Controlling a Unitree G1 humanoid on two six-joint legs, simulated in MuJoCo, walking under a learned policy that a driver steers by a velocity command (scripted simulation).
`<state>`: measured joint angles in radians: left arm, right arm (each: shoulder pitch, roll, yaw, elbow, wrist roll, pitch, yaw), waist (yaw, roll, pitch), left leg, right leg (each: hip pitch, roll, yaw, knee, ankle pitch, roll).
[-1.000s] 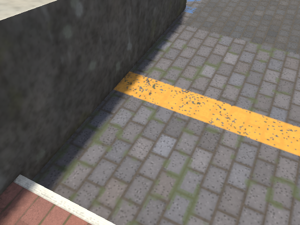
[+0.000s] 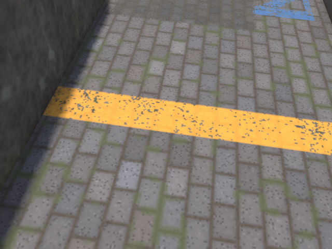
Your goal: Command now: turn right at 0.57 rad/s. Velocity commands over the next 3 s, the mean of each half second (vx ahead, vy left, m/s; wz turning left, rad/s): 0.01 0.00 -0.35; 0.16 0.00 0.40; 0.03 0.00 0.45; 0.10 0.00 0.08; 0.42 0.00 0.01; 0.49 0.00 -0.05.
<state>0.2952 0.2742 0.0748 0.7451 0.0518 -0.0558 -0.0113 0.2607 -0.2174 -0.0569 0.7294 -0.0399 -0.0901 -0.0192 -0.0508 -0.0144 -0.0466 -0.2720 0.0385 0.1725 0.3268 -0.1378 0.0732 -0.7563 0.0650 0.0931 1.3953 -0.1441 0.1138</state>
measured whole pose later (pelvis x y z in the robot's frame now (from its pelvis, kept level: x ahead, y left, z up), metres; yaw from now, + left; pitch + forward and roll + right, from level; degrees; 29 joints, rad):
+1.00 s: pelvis +0.14 -0.06 -0.03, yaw +6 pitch +2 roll -1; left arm 0.37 0.17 0.06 0.94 0.08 -0.13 0.03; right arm 0.22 -0.19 -0.06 0.81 -0.06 -0.09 0.04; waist 0.03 0.01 -0.02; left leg -0.46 0.06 0.08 0.78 -0.26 0.05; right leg -0.06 -0.14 -0.32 0.58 -0.49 0.04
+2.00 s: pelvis +0.27 -0.08 -0.12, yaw +20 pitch +3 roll +2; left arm 0.33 0.21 0.05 0.90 -0.05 0.02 0.00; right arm 0.29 -0.16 -0.02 0.88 0.01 -0.03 -0.06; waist -0.02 -0.04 -0.09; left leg -0.49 0.01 0.04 1.25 -0.82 0.05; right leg -0.40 0.00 0.06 0.67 -0.41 -0.04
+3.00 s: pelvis +0.77 +0.03 -0.13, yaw +17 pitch +1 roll +1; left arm 0.19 0.26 0.08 0.88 -0.02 -0.06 0.02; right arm 0.23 -0.23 -0.07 0.92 -0.01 -0.11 0.02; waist -0.02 -0.04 0.04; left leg -0.18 -0.09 0.07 0.29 -0.13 0.10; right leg -0.66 -0.12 0.08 1.08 -0.22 -0.03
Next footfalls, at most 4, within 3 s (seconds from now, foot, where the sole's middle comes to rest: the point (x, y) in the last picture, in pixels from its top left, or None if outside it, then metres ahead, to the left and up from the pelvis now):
0.38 right None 0.05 -0.20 -0.79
0.98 left None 0.20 0.06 -0.79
1.52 right None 0.38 -0.17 -0.91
1.86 left None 0.19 0.03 -0.79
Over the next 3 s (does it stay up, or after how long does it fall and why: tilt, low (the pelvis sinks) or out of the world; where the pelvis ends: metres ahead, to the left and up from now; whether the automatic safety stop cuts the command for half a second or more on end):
stays up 0.77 0.03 -0.13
